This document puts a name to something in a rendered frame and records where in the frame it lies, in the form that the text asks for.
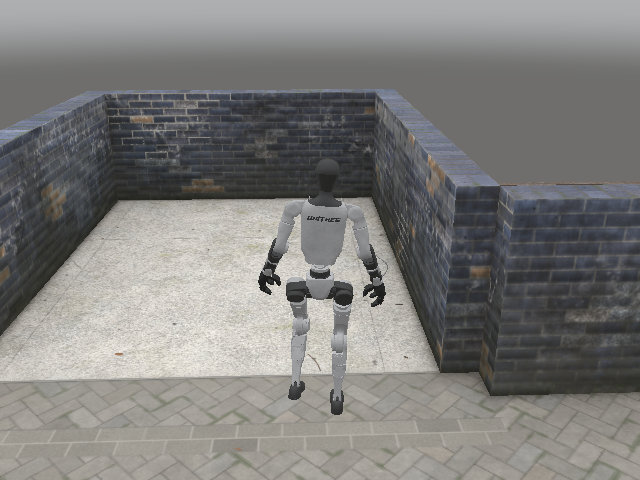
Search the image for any right robot upper arm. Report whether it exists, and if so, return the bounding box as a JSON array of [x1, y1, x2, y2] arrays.
[[346, 203, 372, 260]]

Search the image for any humanoid robot head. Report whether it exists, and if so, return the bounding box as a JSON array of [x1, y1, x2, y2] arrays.
[[308, 158, 342, 207]]

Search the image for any robot left forearm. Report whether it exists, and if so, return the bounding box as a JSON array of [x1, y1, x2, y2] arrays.
[[262, 238, 283, 276]]

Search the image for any right robot hand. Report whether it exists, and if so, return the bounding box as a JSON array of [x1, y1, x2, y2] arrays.
[[363, 283, 386, 307]]

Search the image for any robot right forearm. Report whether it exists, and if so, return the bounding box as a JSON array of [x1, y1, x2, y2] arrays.
[[362, 244, 383, 286]]

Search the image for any left robot hand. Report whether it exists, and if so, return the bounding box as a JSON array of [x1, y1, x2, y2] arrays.
[[258, 271, 281, 295]]

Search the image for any right robot shin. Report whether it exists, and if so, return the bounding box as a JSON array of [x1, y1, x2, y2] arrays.
[[332, 335, 347, 401]]

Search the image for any left robot upper arm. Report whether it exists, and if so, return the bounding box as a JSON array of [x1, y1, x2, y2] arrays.
[[273, 200, 304, 254]]

